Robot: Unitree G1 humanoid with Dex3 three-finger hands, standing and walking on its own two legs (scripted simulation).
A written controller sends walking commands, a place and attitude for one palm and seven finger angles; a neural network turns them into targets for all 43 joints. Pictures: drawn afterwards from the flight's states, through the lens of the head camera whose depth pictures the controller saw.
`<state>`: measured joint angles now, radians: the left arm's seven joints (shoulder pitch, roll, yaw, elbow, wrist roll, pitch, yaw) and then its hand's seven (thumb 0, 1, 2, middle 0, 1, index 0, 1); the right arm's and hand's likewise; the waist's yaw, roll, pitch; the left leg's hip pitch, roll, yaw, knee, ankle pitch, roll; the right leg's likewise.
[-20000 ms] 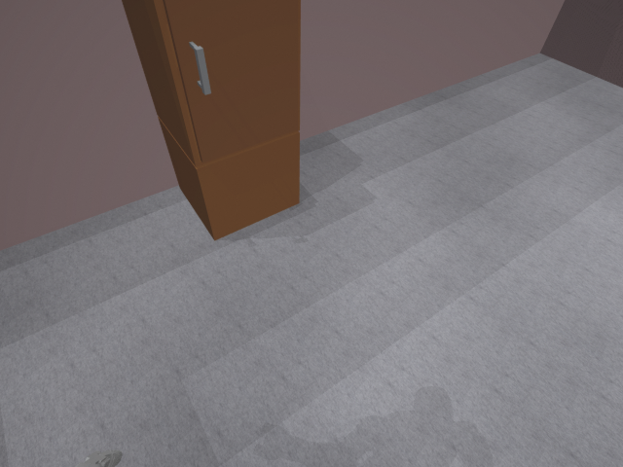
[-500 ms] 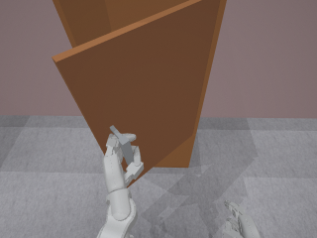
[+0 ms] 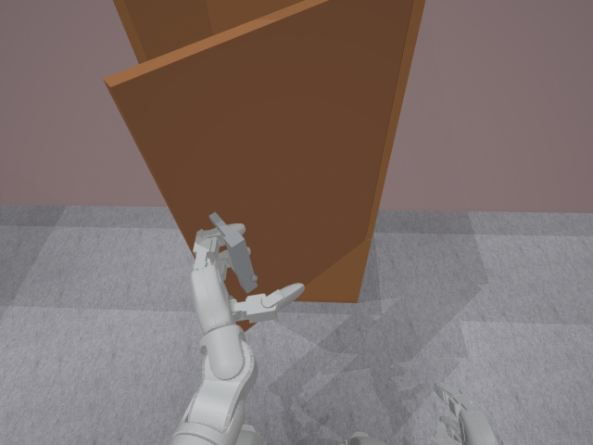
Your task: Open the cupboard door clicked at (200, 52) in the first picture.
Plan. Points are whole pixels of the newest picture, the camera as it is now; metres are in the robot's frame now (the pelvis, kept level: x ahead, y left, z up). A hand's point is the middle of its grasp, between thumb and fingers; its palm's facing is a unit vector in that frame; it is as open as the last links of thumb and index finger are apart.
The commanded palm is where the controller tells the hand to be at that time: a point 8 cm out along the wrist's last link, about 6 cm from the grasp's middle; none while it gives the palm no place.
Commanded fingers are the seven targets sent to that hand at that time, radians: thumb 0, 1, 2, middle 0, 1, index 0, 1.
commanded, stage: open thumb and fingers to let go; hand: left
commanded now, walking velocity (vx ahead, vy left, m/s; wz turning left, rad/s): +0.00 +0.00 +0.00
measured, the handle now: (233, 254) +0.36 +0.10 +0.05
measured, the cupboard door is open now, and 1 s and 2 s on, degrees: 42 44 44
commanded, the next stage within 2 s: slide the hand sideways off the handle in 0.34 s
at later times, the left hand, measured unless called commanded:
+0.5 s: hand (255, 282) +0.32 +0.07 +0.05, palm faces +0.22 -0.97 -0.04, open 15.6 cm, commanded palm +0.28 +0.11 +0.05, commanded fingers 0.00 -0.50 0.30 -0.15 -0.30 -0.15 -0.30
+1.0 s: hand (237, 321) +0.27 +0.08 +0.05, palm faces -0.10 -0.99 +0.00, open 16.3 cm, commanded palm +0.24 +0.15 +0.05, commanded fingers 0.00 -0.50 0.30 -0.15 -0.30 -0.15 -0.30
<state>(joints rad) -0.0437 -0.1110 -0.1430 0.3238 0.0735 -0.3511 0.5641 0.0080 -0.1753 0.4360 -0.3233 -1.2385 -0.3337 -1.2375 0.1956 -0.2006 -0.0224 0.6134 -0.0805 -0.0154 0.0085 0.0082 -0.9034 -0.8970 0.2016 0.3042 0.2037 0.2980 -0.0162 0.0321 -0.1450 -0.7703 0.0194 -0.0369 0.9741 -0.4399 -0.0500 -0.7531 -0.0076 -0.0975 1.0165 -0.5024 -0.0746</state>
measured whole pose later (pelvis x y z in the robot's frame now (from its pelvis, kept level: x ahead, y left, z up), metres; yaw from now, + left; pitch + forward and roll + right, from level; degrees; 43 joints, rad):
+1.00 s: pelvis -0.01 +0.04 -0.01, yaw -2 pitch +12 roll +0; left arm 0.16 0.03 -0.22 0.07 -0.01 -0.33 0.12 -0.01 -0.50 0.30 -0.16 -0.31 -0.15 -0.31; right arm 0.25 -0.21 0.01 0.46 -0.01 -0.02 0.02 0.01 -0.90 -0.90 0.20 0.30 0.20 0.30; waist -0.01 0.03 -0.12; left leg -0.79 0.01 0.00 1.05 -0.48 0.00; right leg -0.77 -0.02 -0.05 1.06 -0.51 -0.02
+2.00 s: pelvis +0.01 +0.03 -0.01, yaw -1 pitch +11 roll -1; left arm 0.53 0.19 0.02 -0.30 -0.19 -0.27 -0.11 -0.01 -0.50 0.30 -0.15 -0.30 -0.15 -0.30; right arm 0.28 -0.22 0.03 0.42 0.03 -0.08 -0.05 0.01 -0.90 -0.90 0.20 0.30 0.21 0.30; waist 0.00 0.06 -0.14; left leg -0.76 0.02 -0.03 1.06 -0.51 -0.01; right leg -0.71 0.00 -0.09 1.04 -0.52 -0.03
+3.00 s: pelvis +0.03 +0.05 +0.07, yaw -3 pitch -4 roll +0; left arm 0.46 0.35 0.35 -0.41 -0.05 -0.08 0.12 0.01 0.69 0.81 -0.20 -0.31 -0.20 -0.30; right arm 0.19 -0.23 0.03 0.63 0.00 -0.12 -0.08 0.01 -0.90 -0.90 0.20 0.30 0.21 0.30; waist 0.07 0.06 0.01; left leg -0.11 0.00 0.03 0.44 -0.26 0.02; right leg -0.08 -0.01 -0.03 0.41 -0.26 0.01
